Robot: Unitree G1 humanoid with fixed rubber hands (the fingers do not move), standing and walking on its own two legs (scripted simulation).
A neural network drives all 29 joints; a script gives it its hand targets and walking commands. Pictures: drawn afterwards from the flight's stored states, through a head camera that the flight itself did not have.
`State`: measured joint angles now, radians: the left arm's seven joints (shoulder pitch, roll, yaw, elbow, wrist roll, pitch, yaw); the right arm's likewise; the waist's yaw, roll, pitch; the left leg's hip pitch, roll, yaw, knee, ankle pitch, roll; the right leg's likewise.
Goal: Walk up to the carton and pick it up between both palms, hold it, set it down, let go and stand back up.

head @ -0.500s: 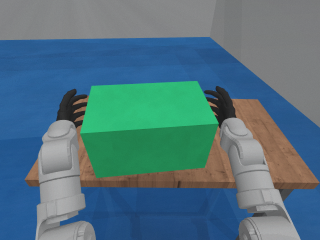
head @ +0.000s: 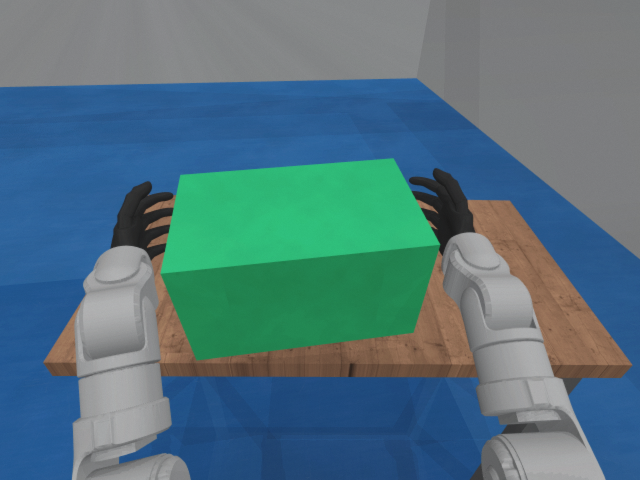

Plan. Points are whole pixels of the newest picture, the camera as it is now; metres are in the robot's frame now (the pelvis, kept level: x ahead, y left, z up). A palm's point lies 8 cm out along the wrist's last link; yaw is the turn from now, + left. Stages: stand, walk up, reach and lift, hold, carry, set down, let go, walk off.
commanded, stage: hold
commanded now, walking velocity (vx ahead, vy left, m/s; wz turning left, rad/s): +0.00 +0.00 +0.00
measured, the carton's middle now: (299, 255) +0.38 +0.00 +0.15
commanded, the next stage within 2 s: none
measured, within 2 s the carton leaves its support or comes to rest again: neither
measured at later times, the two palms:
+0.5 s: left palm (131, 246) +0.35 +0.19 +0.20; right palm (449, 231) +0.35 -0.18 +0.20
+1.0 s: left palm (129, 248) +0.35 +0.19 +0.20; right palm (448, 232) +0.35 -0.18 +0.20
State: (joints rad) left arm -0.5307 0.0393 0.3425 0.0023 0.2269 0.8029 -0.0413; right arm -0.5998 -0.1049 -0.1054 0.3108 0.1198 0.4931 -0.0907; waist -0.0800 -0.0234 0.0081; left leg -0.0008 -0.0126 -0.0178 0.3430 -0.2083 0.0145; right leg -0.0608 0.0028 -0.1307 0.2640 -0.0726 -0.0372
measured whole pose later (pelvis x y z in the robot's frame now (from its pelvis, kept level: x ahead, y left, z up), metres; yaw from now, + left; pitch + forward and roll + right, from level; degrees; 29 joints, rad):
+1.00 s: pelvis +0.00 +0.00 +0.00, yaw +0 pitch -7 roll -1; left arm -0.53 0.05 0.33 -0.01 0.22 0.80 -0.03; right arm -0.59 -0.11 -0.11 0.30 0.12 0.48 -0.09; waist -0.08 -0.02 0.01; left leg 0.00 -0.02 -0.02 0.34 -0.21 0.02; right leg -0.06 0.00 -0.13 0.26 -0.07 -0.03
